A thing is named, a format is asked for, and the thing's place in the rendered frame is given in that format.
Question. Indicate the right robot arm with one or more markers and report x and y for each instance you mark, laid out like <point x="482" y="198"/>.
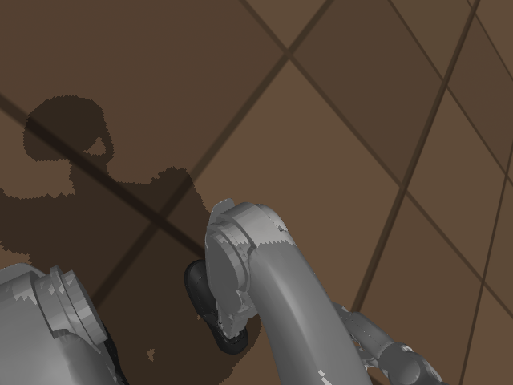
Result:
<point x="402" y="366"/>

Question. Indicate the right robot hand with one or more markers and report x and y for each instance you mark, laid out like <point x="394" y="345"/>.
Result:
<point x="372" y="339"/>

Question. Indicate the left robot foot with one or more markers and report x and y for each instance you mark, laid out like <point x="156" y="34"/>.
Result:
<point x="112" y="350"/>

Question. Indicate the right robot foot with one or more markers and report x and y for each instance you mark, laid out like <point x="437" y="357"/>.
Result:
<point x="196" y="284"/>

